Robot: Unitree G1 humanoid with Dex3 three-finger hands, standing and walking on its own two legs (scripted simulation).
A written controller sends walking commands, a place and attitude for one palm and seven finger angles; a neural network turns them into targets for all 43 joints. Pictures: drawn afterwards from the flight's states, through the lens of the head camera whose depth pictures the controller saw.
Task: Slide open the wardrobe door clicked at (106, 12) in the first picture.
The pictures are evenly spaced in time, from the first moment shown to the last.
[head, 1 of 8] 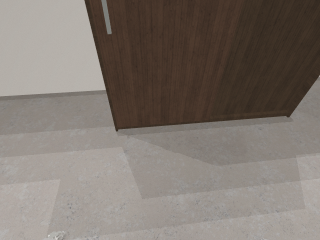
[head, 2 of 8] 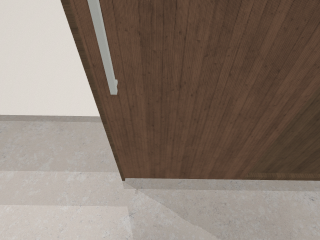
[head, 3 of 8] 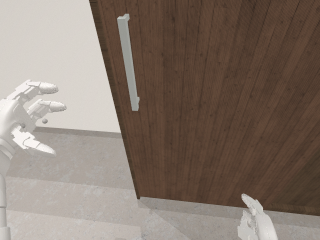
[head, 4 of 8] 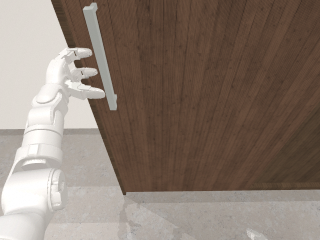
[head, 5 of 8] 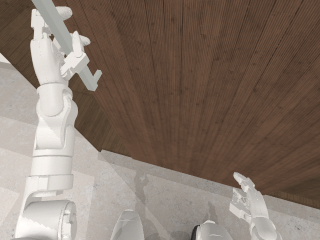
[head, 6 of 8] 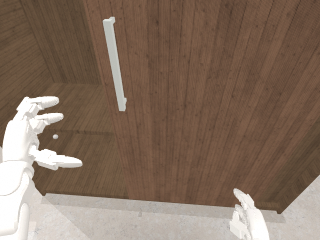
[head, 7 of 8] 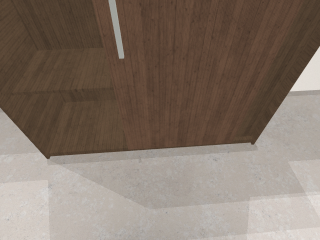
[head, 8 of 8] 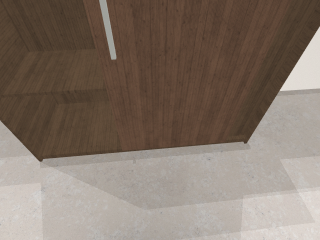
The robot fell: no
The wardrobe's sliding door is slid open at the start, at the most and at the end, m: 0.00 0.58 0.58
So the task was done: yes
